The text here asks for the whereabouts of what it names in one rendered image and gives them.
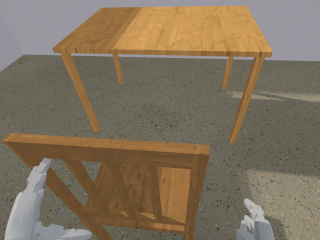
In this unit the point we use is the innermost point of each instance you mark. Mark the left robot hand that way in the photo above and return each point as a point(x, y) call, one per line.
point(23, 224)

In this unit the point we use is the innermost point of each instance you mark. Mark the chair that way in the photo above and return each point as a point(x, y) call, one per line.
point(144, 185)

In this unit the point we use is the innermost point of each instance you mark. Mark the right robot hand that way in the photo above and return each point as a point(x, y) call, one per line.
point(260, 228)

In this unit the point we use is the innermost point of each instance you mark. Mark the table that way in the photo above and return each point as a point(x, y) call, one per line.
point(221, 31)

